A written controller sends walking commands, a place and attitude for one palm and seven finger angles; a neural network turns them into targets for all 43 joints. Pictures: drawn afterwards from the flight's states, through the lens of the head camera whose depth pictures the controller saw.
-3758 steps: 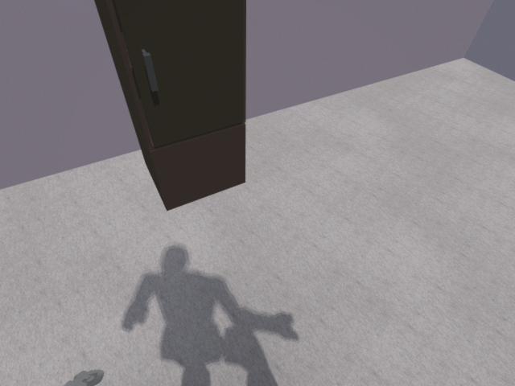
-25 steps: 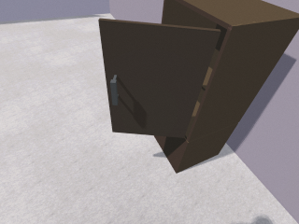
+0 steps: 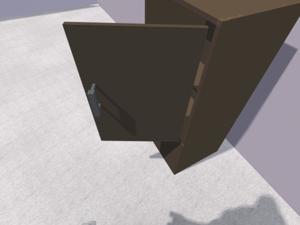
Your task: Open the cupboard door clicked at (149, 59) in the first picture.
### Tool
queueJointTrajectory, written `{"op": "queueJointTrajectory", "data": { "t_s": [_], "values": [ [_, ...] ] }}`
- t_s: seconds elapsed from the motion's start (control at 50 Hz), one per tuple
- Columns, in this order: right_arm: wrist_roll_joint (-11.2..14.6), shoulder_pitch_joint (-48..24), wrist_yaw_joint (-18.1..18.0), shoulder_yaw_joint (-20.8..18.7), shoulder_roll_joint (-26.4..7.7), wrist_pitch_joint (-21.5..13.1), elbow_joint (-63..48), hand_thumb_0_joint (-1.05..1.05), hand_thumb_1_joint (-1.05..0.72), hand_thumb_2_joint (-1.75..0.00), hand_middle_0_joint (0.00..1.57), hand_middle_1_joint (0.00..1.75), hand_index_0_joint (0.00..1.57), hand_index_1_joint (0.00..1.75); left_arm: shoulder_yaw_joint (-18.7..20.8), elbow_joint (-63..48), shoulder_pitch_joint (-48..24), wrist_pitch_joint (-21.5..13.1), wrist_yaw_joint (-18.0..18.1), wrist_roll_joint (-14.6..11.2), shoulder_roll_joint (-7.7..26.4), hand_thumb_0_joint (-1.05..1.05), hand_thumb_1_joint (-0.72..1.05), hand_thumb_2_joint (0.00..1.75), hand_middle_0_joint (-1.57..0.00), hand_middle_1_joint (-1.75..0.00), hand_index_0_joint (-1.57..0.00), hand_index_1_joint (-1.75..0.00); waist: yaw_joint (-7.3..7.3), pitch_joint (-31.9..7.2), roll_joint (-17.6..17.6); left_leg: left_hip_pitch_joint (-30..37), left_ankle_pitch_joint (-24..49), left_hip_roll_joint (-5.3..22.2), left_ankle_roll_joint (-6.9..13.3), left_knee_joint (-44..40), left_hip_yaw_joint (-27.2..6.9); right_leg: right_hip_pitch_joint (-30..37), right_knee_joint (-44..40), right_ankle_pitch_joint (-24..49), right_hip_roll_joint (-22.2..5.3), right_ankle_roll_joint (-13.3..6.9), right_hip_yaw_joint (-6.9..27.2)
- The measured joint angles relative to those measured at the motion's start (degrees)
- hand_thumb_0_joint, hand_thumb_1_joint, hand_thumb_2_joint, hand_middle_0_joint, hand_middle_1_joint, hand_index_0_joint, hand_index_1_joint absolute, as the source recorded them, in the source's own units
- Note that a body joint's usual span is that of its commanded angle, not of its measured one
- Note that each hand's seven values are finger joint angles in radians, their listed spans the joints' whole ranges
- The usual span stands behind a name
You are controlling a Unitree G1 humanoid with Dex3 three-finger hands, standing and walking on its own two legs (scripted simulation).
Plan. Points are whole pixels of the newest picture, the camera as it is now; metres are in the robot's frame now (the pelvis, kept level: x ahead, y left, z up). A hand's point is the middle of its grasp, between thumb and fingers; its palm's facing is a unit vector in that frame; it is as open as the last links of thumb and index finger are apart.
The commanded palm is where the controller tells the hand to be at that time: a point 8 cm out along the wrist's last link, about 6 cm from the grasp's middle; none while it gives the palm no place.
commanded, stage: come to a stop and stand still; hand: left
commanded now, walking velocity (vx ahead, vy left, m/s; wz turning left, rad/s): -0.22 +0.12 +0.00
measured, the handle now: (95, 100) +0.54 +0.20 -0.01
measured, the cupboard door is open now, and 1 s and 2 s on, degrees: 61 61 61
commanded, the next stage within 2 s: look again from close up in 0.80 s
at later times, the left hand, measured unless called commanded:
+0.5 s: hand out of the picture -0.01 +0.19 -0.17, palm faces +0.04 -0.97 -0.25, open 7.4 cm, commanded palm none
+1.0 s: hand out of the picture -0.01 +0.19 -0.17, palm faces -0.03 -0.98 -0.17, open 7.4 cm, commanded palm none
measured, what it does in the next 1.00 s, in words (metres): stands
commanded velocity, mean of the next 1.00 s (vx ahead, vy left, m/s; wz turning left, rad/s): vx -0.02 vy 0.01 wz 0.00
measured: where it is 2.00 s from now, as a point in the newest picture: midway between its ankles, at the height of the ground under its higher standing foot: outside the picture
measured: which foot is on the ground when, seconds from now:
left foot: down 0.00-1.00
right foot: down 0.00-1.00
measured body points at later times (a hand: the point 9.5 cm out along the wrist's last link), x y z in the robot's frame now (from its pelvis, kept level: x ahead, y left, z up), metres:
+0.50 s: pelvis -0.02 +0.00 +0.00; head -0.03 -0.01 +0.45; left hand -0.01 +0.24 -0.15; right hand +0.07 -0.23 -0.14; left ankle +0.01 +0.10 -0.73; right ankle +0.00 -0.12 -0.73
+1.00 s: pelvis -0.02 +0.01 +0.01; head -0.01 +0.03 +0.46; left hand -0.01 +0.24 -0.15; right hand -0.07 -0.21 -0.14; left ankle +0.01 +0.10 -0.73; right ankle +0.00 -0.12 -0.73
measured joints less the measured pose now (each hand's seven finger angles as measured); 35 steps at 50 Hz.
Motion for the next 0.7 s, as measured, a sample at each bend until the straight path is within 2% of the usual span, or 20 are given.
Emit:
{"op": "queueJointTrajectory", "data": {
  "t_s": [0.04,0.06,0.08,0.12,0.16,0.22,0.28,0.32,0.36,0.38,0.42,0.54,0.6,0.7],
  "values": [
    [0.34,-1.68,-0.2,-0.3,-0.39,0.55,-0.88,0.01,-0.91,-0.9,0.2,0.3,0.2,0.3,0.5,-0.5,-0.46,0.17,0.88,-0.48,-0.43,-0.01,0.93,0.9,-0.2,-0.3,-0.2,-0.3,0.34,0.68,-0.02,-1.49,2.36,0.37,-0.8,-1.45,-0.21,0.38,0.72,-0.85,-0.05,0.06,-0.82],
    [0.38,-2.52,-0.19,-0.49,-0.45,0.61,-1.4,0.01,-0.91,-0.9,0.2,0.3,0.2,0.3,0.6,-0.63,-0.7,0.58,1.06,-0.53,-0.17,-0.02,0.94,0.9,-0.2,-0.3,-0.2,-0.3,0.69,1.01,-0.5,-1.12,8.11,0.46,-0.69,-3.3,0.28,0.26,1.72,-1.38,-0.3,0.18,-0.79],
    [0.28,-3.38,-0.18,-0.68,-0.35,0.62,-1.86,0.01,-0.91,-0.9,0.2,0.3,0.2,0.3,0.92,-0.73,-0.79,1.12,1.15,-0.67,0.3,-0.02,0.94,0.9,-0.2,-0.3,-0.2,-0.3,1.13,1.14,-1.53,-0.62,10.83,0.0,0.03,-3.97,0.97,-0.11,2.99,-2.03,-0.9,0.4,-0.29],
    [-0.13,-4.76,-0.01,-0.96,-0.2,0.7,-3.22,0.01,-0.91,-0.9,0.2,0.3,0.2,0.3,1.35,-0.76,-0.52,2.48,1.18,-0.64,1.37,-0.03,0.95,0.9,-0.2,-0.3,-0.2,-0.3,2.03,0.58,-3.14,0.02,9.88,-0.95,1.68,-4.85,2.17,-1.03,4.33,-2.75,-1.76,0.65,0.88],
    [-0.44,-6.46,0.13,-1.04,-0.14,0.75,-4.66,0.01,-0.91,-0.9,0.2,0.3,0.2,0.3,1.5,-0.7,-0.1,3.63,1.19,-0.33,2.34,-0.02,0.94,0.9,-0.2,-0.3,-0.2,-0.3,2.69,0.5,-3.84,0.41,9.16,-1.48,2.44,-5.85,3.04,-1.8,6.35,-4.05,-1.94,0.09,1.84],
    [-0.94,-9.23,-0.09,-1.08,-0.26,0.78,-6.45,0.01,-0.92,-0.9,0.2,0.3,0.2,0.3,1.66,-0.49,0.93,4.42,1.11,-0.1,3.37,-0.02,0.94,0.9,-0.2,-0.3,-0.2,-0.3,3.28,0.98,-3.71,0.47,10.07,-1.93,2.66,-7.18,3.56,-1.59,9.15,-8.13,-1.13,-0.44,2.79],
    [-0.73,-11.68,0.03,-1.42,-1.87,1.0,-7.4,0.01,-0.94,-0.9,0.2,0.3,0.2,0.3,1.47,-0.15,2.73,3.73,1.18,0.16,3.52,-0.01,0.93,0.9,-0.2,-0.3,-0.2,-0.3,4.17,1.58,-2.32,-0.36,10.3,-1.62,2.19,-6.62,3.67,0.76,4.74,-5.28,-0.13,-0.7,2.82],
    [0.1,-13.22,0.52,-1.49,-3.29,1.04,-8.92,0.01,-0.94,-0.9,0.2,0.3,0.2,0.3,0.48,0.14,4.28,2.75,1.74,0.15,3.19,0.0,0.92,0.9,-0.2,-0.3,-0.19,-0.3,4.16,2.01,-0.22,-2.34,9.16,-0.58,1.39,-4.02,2.37,0.63,3.69,-4.84,1.01,-0.84,2.29],
    [0.27,-14.12,1.17,-1.43,-4.07,1.07,-10.71,0.01,-0.93,-0.9,0.2,0.3,0.2,0.3,-0.24,0.05,6.2,1.96,1.78,0.27,3.34,0.0,0.92,0.9,-0.2,-0.3,-0.19,-0.3,4.1,1.95,0.42,-3.22,6.25,-0.75,1.09,-3.14,0.59,0.23,3.75,-4.47,1.24,-1.07,2.16],
    [0.28,-14.37,1.4,-1.35,-4.25,1.03,-11.33,0.01,-0.93,-0.9,0.2,0.3,0.2,0.3,-0.54,0.16,6.98,1.81,1.72,0.28,3.51,0.0,0.92,0.9,-0.2,-0.3,-0.19,-0.3,3.99,1.82,0.46,-2.87,7.18,-0.89,1.03,-4.26,0.12,0.19,4.07,-4.5,1.14,-1.11,2.02],
    [0.2,-14.52,1.7,-1.02,-4.23,0.63,-11.81,0.01,-0.93,-0.9,0.2,0.3,0.2,0.3,-0.98,0.69,8.08,1.96,1.54,0.06,3.93,0.0,0.91,0.9,-0.2,-0.3,-0.2,-0.3,4.08,1.57,-0.17,-1.72,12.82,-1.57,1.24,-6.0,0.22,0.53,5.16,-4.99,0.42,-0.89,2.1],
    [-0.19,-13.29,2.15,0.64,-3.57,1.05,-11.11,0.01,-0.92,-0.9,0.2,0.3,0.2,0.3,-2.1,1.59,10.12,2.89,0.79,0.14,3.76,0.01,0.91,0.9,-0.2,-0.3,-0.2,-0.3,5.21,-1.69,0.17,-0.23,13.23,-1.85,1.88,-8.09,0.65,1.97,2.65,-3.33,0.37,-0.54,2.53],
    [-0.15,-12.7,2.18,0.89,-2.88,0.89,-10.76,0.0,-0.92,-0.9,0.2,0.3,0.2,0.3,-2.54,1.68,10.42,2.65,0.4,0.19,3.62,0.01,0.91,0.9,-0.2,-0.3,-0.2,-0.3,4.93,-2.23,-0.23,-0.45,14.83,-2.03,1.93,-10.0,0.92,1.36,1.47,-2.59,0.43,-0.67,2.95],
    [-0.47,-10.62,2.18,1.02,-3.65,0.72,-9.32,0.0,-0.94,-0.9,0.2,0.3,0.2,0.3,-2.68,1.74,10.26,2.5,0.07,0.21,3.29,0.01,0.91,0.9,-0.2,-0.3,-0.2,-0.3,4.2,-2.52,-0.76,-1.48,16.46,-2.0,2.13,-11.96,0.83,0.34,-0.33,-2.57,0.91,-0.67,3.32]
  ]
}}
